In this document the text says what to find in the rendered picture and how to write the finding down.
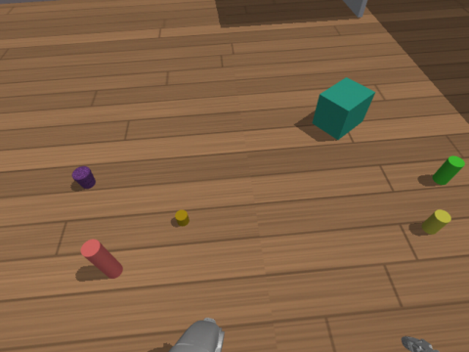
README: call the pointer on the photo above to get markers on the right robot hand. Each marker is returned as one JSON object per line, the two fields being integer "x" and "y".
{"x": 416, "y": 345}

